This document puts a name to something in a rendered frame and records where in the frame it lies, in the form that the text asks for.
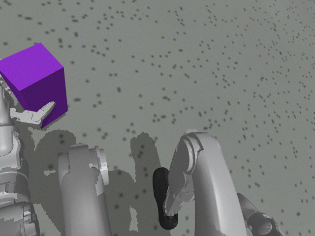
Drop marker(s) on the left robot arm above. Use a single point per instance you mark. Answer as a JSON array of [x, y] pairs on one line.
[[17, 215]]

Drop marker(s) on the right robot foot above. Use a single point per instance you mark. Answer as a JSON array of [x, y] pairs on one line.
[[160, 186]]

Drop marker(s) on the right robot hand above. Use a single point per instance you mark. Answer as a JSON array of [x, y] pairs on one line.
[[247, 207]]

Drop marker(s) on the left robot hand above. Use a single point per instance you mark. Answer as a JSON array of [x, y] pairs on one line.
[[8, 113]]

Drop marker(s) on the carton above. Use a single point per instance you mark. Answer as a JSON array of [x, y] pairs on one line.
[[36, 78]]

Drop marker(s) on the right robot arm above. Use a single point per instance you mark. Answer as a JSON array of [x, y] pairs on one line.
[[261, 224]]

